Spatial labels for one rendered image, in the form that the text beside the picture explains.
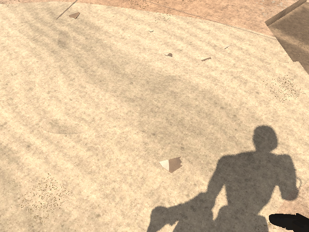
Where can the right robot hand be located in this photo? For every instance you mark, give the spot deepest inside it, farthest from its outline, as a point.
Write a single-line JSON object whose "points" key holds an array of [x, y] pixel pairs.
{"points": [[297, 222]]}

